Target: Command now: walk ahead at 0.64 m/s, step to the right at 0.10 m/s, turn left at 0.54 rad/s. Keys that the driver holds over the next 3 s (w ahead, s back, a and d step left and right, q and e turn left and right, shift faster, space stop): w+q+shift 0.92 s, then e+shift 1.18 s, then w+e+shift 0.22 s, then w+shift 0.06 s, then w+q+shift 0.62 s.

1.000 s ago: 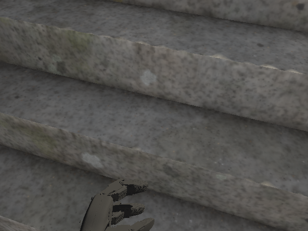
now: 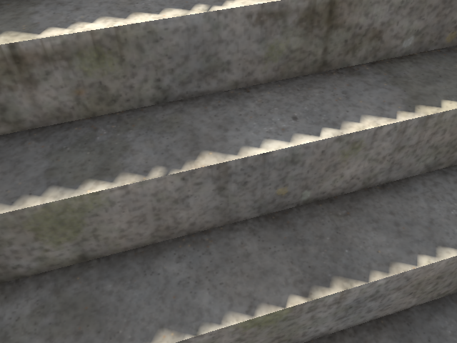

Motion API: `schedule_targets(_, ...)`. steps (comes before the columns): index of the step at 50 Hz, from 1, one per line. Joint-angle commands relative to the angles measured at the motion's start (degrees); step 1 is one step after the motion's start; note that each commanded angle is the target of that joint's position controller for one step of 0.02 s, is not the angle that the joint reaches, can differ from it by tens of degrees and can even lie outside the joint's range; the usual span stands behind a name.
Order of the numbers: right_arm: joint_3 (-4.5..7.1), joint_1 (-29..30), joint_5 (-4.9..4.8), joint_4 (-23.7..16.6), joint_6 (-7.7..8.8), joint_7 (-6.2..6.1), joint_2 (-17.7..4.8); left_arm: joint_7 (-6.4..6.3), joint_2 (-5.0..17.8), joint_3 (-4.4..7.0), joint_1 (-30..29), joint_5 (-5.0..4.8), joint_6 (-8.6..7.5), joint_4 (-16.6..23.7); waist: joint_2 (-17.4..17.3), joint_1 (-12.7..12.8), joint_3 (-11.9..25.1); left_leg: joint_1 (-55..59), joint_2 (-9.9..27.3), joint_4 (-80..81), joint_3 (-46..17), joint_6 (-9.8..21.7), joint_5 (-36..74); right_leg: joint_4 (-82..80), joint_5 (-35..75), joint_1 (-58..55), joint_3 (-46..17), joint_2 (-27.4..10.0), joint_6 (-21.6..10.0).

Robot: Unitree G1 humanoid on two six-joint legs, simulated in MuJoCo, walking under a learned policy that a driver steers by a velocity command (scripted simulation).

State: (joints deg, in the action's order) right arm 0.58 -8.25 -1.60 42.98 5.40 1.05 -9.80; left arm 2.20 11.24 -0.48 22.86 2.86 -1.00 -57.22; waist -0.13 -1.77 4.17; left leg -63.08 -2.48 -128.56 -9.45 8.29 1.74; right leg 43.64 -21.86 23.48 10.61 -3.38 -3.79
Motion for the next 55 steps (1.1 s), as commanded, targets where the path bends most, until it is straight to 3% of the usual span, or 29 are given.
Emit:
schedule_targets(1, -3.99, -1.72, -0.79, -3.26, -1.98, -0.32, 8.48, -0.01, -5.04, -2.32, -10.84, 1.37, -1.92, 2.97, 0.72, -5.37, -5.52, -20.38, 0.66, -19.30, -0.29, 0.20, -1.93, -21.96, 18.25, -1.25, -7.28, -13.78, 2.58)
schedule_targets(4, -5.63, 9.81, -1.27, -10.76, -2.72, -0.94, 6.24, -0.03, -0.46, -2.78, -12.66, 2.84, -1.14, 3.16, 6.92, -5.01, -4.20, -15.24, 0.33, -0.70, 10.03, -0.17, 5.57, -29.46, 18.85, 7.55, 4.06, -7.79, 5.19)
schedule_targets(8, -7.00, 20.37, -0.75, -14.90, -4.43, 0.48, 5.28, -3.08, 4.51, -2.75, 2.65, 0.57, -1.77, -2.21, 4.94, 0.05, -0.73, -15.49, 5.33, 9.95, 17.95, 0.11, -1.71, -39.50, 26.59, -10.34, 5.65, -11.34, 1.34)
schedule_targets(10, -4.46, 14.00, -0.27, -15.01, -3.89, 2.45, -1.62, -4.76, 9.47, -2.54, -1.74, -2.86, -3.24, -0.01, 7.79, -8.11, 9.00, 19.45, 0.49, 30.65, 26.58, 2.95, -8.16, -33.44, 93.96, -6.51, 13.05, -7.99, 2.11)
schedule_targets(11, -3.69, 9.16, 1.90, -13.19, -4.19, 2.37, -3.56, -6.31, 15.63, -1.01, -1.90, -4.17, -3.52, 1.23, 10.45, -9.99, 15.20, 27.30, -1.69, 33.05, 27.33, 2.37, -18.91, -29.13, 122.52, -13.99, 9.61, -12.26, -0.62)
schedule_targets(13, -1.19, -8.13, 4.19, -7.73, -5.69, 2.71, -9.13, -7.16, 23.70, 2.37, -13.28, -4.05, -1.62, 8.39, 15.41, -12.58, 17.01, 29.08, -3.91, 53.69, 20.45, 3.18, -45.15, -8.20, 142.71, -31.28, 3.20, -20.25, -7.59)
schedule_targets(14, 0.90, -8.79, 2.79, -7.39, -5.15, 3.65, -12.69, -6.95, 22.07, 3.18, -16.20, -4.55, -0.57, 12.44, 9.24, -11.73, 15.89, 33.92, -6.99, 73.30, 17.27, 3.85, -39.61, 3.37, 130.23, -31.86, 2.49, -18.65, -8.69)
schedule_targets(16, 2.20, -8.89, 5.25, -4.14, -4.70, 2.61, -13.31, -4.18, 5.12, 0.27, -24.82, -0.94, -3.17, 22.94, -23.34, -3.89, 0.47, 45.93, 1.50, 97.82, -21.74, 12.51, -21.10, 43.02, 24.99, 14.95, -5.79, 2.39, -4.46)
schedule_targets(18, -1.71, -15.69, 6.22, -0.10, -1.73, 1.42, -2.19, -0.61, -3.75, -2.22, -36.18, 0.99, -7.92, 33.46, -12.57, -2.74, -7.07, 42.37, 5.37, 104.06, -37.63, 11.95, -24.73, 94.87, 4.30, 43.09, -18.52, 9.39, -5.93)
schedule_targets(21, -1.38, -13.10, 3.09, 2.30, -0.38, 1.53, -0.04, 1.54, -11.94, -6.77, -25.01, 2.01, -8.35, 34.50, 3.20, 7.12, -6.66, 45.43, 2.17, 100.62, -20.91, 4.05, -11.13, 93.28, 5.24, 53.11, -17.65, 3.71, -4.30)
schedule_targets(23, -1.09, -10.27, 3.60, 3.70, -0.50, 2.04, -1.20, 1.23, -9.83, -7.03, -27.11, 0.26, -8.05, 35.55, 5.56, 8.65, -8.06, 36.46, 1.68, 106.17, -19.70, 2.31, -11.34, 99.57, 3.59, 51.80, -12.64, 3.14, -2.80)
schedule_targets(26, -0.74, -14.33, 1.31, 5.82, -0.59, 1.13, -4.03, -0.79, -11.03, -9.40, -37.70, 1.24, -8.51, 41.80, 5.95, 6.03, -11.46, 30.96, 0.71, 112.39, -19.62, 2.51, -16.61, 86.16, 0.47, 53.81, -8.52, 0.69, -0.66)
schedule_targets(28, -0.46, -20.20, -1.33, 6.66, -3.04, -1.86, -3.42, -2.06, -13.26, -11.48, -52.24, 2.41, -8.70, 48.78, 7.39, 2.35, -7.32, 17.14, 1.62, 120.85, -15.47, 2.79, -5.05, 55.16, 1.06, 27.99, -5.85, -0.61, -0.15)
schedule_targets(29, 0.19, -21.06, -0.69, 7.50, -3.41, -3.29, -7.46, -2.75, -12.66, -10.79, -47.35, 2.19, -8.18, 48.29, 4.43, 5.67, 5.48, 15.48, 2.21, 121.78, -9.55, 2.54, 27.04, 45.37, 0.83, 1.96, 1.48, 3.40, -0.37)
schedule_targets(30, 1.88, -24.26, -0.25, 6.97, -1.67, -3.26, -11.31, -3.60, -7.77, -7.15, -41.34, 1.87, -8.78, 46.90, 0.05, 7.65, 15.52, 22.40, 3.19, 114.23, -12.02, 3.03, 63.30, 42.04, -8.84, -14.00, 2.62, 7.62, 0.79)
schedule_targets(31, 4.38, -13.08, 0.86, 3.65, -1.14, -2.91, -18.41, -4.24, 2.10, -1.85, -22.16, 0.49, -8.73, 40.59, -7.73, 17.36, 22.21, 35.65, 4.65, 97.90, -14.11, 2.21, 90.92, 33.84, -16.43, -16.89, -7.87, 5.54, -1.56)
schedule_targets(32, 6.24, -1.67, 1.99, -0.25, -0.16, -2.46, -24.22, -3.74, 11.21, 2.18, -4.66, -1.00, -8.27, 33.43, -9.59, 24.89, 28.54, 43.56, 4.77, 83.26, -13.69, 2.79, 93.45, 21.44, -23.65, -22.60, -16.75, 4.02, -2.43)
schedule_targets(33, 5.16, 4.38, 2.69, -4.82, 1.18, -1.94, -16.03, -3.63, 18.99, 4.61, 5.25, 0.07, -7.43, 25.76, 10.90, 22.36, 29.03, 36.96, -1.28, 62.27, -6.74, 3.36, 78.37, 7.39, -22.02, -29.41, -37.14, -5.10, -8.03)
schedule_targets(34, 2.57, 5.50, 2.64, -8.07, 1.86, 0.47, -4.64, -4.67, 17.52, 4.28, 1.24, 0.07, -4.92, 23.93, 31.29, 15.52, 23.31, 17.51, -9.24, 30.32, -5.06, -0.50, 3.64, -19.59, -16.67, -28.05, -68.52, -17.63, -15.21)
schedule_targets(36, 1.43, 0.62, 1.43, -12.92, -0.94, 2.35, -0.38, -6.17, -0.33, 0.80, -16.89, -3.89, -2.98, 22.67, 14.91, 4.28, 1.76, -0.36, -1.73, 7.68, -5.04, -2.96, -11.88, -14.06, -32.33, -6.77, -58.25, -20.46, -13.43)
schedule_targets(38, -0.50, -1.82, 3.08, -13.65, -4.89, 2.21, 0.84, -5.68, -9.06, -1.66, -19.63, -2.91, -2.45, 15.77, 5.13, -2.79, -7.27, 0.22, 2.81, 5.98, -0.32, -0.81, -13.95, -12.62, -18.79, 8.17, -34.79, -17.83, -4.56)
schedule_targets(40, -1.60, -4.41, 0.27, -14.10, -6.01, 2.35, 1.01, -5.29, -6.14, -0.47, -20.39, -1.69, -2.75, 12.05, -0.16, -7.35, -9.78, 0.84, 5.96, 8.29, -0.77, -1.25, -14.75, -17.80, -10.62, 13.62, -23.11, -17.60, -1.35)
schedule_targets(44, -2.82, 4.18, 1.52, -19.56, -6.17, 0.98, -1.21, -5.96, 9.82, 3.99, -15.79, -0.97, -3.43, 11.55, -0.82, -5.85, -6.29, -2.92, 11.47, 30.30, 3.36, -4.89, -6.06, -27.15, -0.42, 1.21, -6.51, -15.11, -2.67)
schedule_targets(50, 0.99, -3.20, -0.16, -13.93, -4.87, 1.67, -9.80, -3.81, 19.73, 5.65, -16.84, -1.80, -1.84, 14.70, 1.79, -6.53, 5.40, 38.66, 6.19, 72.03, 15.17, -0.63, -2.67, -21.47, 59.79, -16.72, 1.31, -11.64, -3.51)
schedule_targets(51, 1.87, -6.73, -0.86, -13.66, -3.88, 1.87, -10.29, -4.05, 18.84, 5.30, -13.85, -2.77, -0.20, 14.44, 3.33, -7.73, 6.85, 44.65, 3.27, 88.35, 18.28, -0.84, -9.45, -12.54, 63.69, -22.53, 0.01, -10.24, -3.84)
schedule_targets(52, 3.88, -10.12, -0.26, -10.78, -3.34, 1.83, -13.27, -3.42, 14.52, 3.93, -13.17, -3.39, -0.52, 15.90, 0.61, -7.89, 5.65, 54.26, 2.83, 106.76, 16.73, -1.55, 13.49, -0.24, 60.36, -21.10, 0.47, -8.33, -1.47)
schedule_targets(53, 3.21, -12.48, 2.39, -7.53, -3.25, 2.04, -10.63, -3.23, 10.16, 2.34, -12.93, -3.84, -1.53, 15.07, 1.45, -8.53, 1.50, 57.26, 6.56, 119.77, 11.70, -1.57, 24.97, 16.64, 39.86, -15.34, -1.69, -4.63, 0.38)
schedule_targets(54, 2.85, -14.47, 6.29, -5.28, -3.58, 1.20, -15.04, -2.14, 3.31, 1.49, -12.58, -0.79, -3.91, 15.62, -14.63, -4.50, 0.12, 72.13, 16.49, 99.55, 5.29, -0.52, 82.86, 53.06, -12.00, 12.81, -5.21, 5.75, 4.87)
schedule_targets(55, 3.50, -22.59, 9.54, -4.28, -3.05, 0.90, -19.83, -1.97, -0.83, 0.81, -0.88, -2.43, -6.95, 12.27, -14.71, -2.43, 19.66, 86.96, 30.98, 88.46, -8.97, 7.05, 104.51, 85.65, -13.68, 26.60, -25.50, 10.74, 5.78)
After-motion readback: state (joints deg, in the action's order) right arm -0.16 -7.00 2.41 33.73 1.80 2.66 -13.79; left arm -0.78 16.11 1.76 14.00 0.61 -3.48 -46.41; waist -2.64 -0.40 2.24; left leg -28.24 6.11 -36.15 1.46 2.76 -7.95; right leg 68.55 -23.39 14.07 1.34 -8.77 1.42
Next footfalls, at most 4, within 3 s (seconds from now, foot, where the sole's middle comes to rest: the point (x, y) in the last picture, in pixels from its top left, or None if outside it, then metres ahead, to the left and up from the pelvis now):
0.26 left None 0.23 0.07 -0.54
0.64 right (227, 266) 0.56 0.03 -0.34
1.06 left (9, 319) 0.46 0.47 -0.34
1.48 right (70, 153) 0.72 0.35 -0.13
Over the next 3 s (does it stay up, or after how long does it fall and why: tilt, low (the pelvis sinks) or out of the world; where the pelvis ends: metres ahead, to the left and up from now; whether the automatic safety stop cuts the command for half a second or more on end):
stays up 0.49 0.35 0.41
